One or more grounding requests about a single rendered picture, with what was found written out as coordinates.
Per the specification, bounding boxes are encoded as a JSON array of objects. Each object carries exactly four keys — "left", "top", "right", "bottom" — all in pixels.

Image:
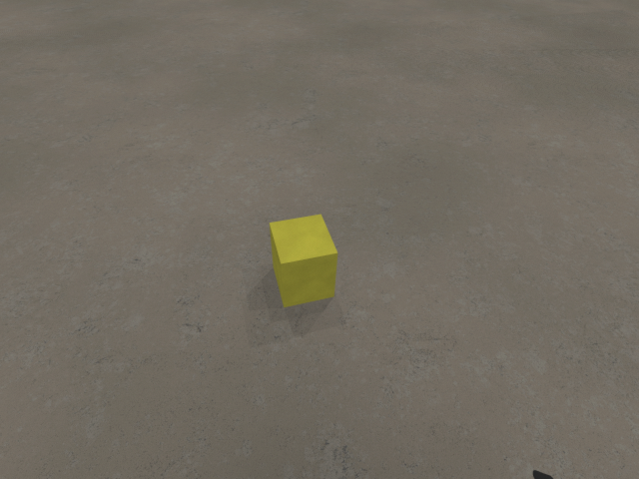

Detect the carton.
[{"left": 270, "top": 215, "right": 337, "bottom": 307}]

